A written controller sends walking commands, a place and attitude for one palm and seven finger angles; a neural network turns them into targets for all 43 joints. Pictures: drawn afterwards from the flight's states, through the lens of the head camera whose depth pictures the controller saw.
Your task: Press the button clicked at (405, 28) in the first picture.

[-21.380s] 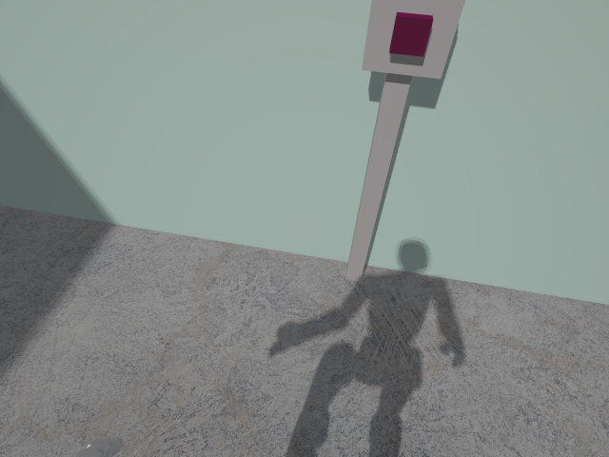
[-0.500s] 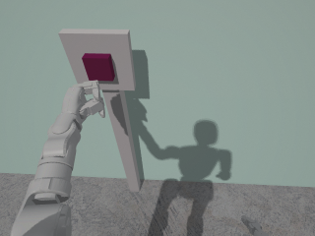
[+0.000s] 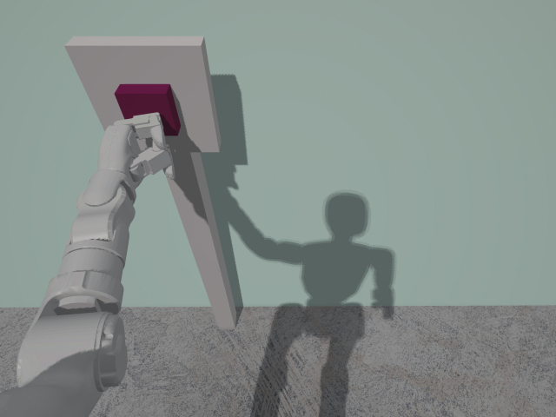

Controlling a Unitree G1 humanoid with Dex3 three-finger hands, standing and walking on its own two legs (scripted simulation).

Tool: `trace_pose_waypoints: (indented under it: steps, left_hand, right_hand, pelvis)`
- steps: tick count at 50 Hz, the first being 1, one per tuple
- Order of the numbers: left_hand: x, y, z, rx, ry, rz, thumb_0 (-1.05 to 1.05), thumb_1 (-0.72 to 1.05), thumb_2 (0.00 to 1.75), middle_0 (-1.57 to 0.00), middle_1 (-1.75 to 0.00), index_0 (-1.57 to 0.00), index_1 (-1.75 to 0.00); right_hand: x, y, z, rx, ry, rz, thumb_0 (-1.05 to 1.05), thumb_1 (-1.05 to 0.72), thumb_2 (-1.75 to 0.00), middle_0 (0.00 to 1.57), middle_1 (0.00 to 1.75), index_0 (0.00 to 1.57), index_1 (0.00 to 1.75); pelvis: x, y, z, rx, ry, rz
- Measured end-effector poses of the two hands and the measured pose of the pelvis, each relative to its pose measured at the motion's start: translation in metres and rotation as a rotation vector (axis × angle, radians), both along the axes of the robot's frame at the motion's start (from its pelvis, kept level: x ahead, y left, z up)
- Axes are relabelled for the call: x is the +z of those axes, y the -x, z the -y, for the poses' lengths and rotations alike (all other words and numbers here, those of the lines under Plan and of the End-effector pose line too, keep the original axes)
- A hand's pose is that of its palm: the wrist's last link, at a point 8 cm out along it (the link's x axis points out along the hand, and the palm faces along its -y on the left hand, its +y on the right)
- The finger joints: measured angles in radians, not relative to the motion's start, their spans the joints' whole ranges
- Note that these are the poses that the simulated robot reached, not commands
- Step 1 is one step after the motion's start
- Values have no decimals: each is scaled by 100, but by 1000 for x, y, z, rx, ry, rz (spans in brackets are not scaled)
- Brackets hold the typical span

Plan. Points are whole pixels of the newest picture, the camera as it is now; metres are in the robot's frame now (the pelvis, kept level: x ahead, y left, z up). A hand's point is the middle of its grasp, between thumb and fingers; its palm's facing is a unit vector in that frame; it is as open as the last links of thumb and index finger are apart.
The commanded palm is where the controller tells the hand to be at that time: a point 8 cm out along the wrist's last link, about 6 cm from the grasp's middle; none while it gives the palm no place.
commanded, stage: press the button with the knuckle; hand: left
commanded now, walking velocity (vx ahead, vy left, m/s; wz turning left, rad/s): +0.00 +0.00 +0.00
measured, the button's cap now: (150, 109) +0.51 +0.19 +0.19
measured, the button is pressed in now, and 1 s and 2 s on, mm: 0 7 0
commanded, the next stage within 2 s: hold the button down briefly in 0.48 s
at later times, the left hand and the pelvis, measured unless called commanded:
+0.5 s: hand (162, 147) +0.46 +0.17 +0.16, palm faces +0.02 -1.00 -0.02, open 2.9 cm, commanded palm +0.46 +0.22 +0.16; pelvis -0.02 +0.00 -0.01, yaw +1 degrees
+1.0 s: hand (162, 147) +0.46 +0.17 +0.16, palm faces +0.01 -1.00 -0.01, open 3.0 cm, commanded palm +0.45 +0.21 +0.16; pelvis -0.03 +0.01 -0.01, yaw +1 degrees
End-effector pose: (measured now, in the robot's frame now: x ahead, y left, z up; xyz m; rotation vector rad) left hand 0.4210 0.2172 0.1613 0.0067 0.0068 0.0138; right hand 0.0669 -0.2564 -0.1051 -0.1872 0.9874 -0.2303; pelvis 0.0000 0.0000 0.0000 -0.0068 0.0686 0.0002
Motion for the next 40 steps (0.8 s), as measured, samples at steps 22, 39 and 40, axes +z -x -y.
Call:
trace_pose_waypoints:
  steps: [22, 39, 40]
  left_hand:
    - [1, -15, -8, -1, -3, -17, 0, 78, 91, -130, -150, -133, -150]
    - [1, -17, -10, -7, -13, -15, 0, 75, 94, -130, -150, -136, -150]
    - [1, -17, -10, -8, -10, -14, 0, 75, 94, -130, -150, -136, -150]
  right_hand:
    - [-5, 19, 0, 17, 18, -44, 1, -90, -90, 20, 30, 20, 30]
    - [-9, 76, 5, -4, 42, -126, 1, -90, -90, 20, 30, 20, 30]
    - [-9, 79, 5, -5, 43, -131, 1, -90, -90, 20, 30, 20, 30]
  pelvis:
    - [-4, 11, -2, 21, 10, -34]
    - [-9, 31, -3, 28, 21, -65]
    - [-9, 32, -3, 28, 21, -66]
